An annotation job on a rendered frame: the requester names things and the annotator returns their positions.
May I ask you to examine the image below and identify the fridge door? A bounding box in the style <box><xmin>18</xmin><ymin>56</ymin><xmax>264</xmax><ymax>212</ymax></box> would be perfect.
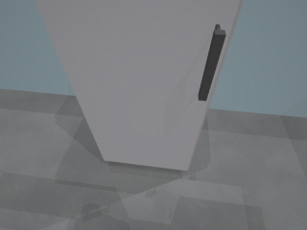
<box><xmin>34</xmin><ymin>0</ymin><xmax>240</xmax><ymax>171</ymax></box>

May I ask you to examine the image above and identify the handle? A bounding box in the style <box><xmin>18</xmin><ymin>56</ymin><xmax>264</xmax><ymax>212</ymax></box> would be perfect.
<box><xmin>198</xmin><ymin>24</ymin><xmax>226</xmax><ymax>102</ymax></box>

